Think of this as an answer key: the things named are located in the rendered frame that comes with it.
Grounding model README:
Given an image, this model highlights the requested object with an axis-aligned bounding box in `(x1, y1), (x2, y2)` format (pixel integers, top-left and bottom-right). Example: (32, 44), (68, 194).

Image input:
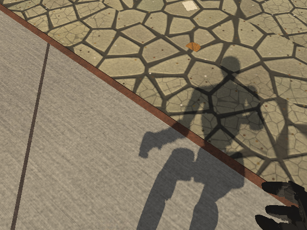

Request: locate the right robot hand
(255, 180), (307, 230)

